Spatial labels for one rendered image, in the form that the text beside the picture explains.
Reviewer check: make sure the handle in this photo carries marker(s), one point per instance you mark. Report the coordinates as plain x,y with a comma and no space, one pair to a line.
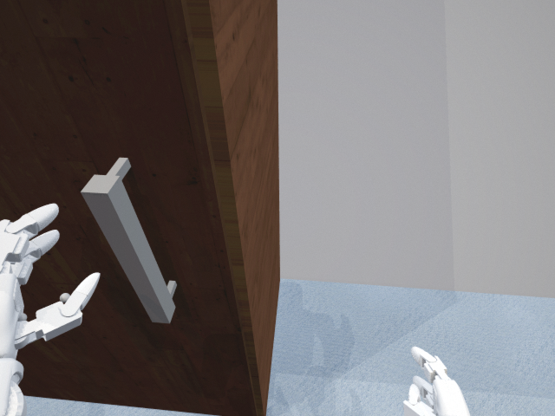
108,201

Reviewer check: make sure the robot right hand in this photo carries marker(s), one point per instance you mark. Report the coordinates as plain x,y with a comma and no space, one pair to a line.
443,398

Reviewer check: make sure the robot left forearm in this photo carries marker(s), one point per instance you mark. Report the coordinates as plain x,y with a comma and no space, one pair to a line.
12,401

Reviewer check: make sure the robot left hand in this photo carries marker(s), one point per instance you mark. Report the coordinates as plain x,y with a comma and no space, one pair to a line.
17,254

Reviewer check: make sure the wardrobe door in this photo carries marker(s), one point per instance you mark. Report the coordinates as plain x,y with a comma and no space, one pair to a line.
83,83

